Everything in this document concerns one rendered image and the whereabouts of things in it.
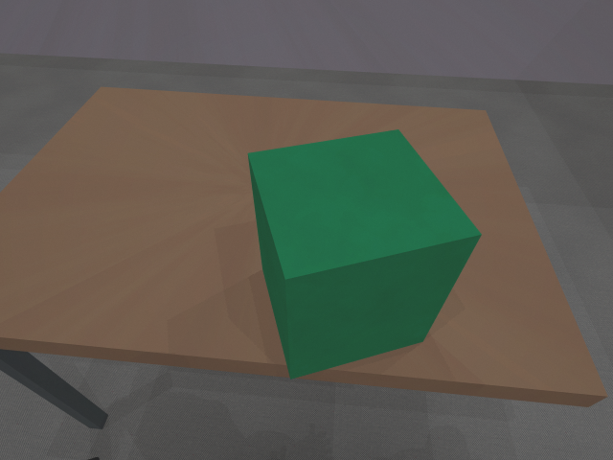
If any table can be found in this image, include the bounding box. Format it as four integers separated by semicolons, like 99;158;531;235
0;87;608;429

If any carton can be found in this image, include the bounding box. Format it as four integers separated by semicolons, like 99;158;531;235
248;129;482;380

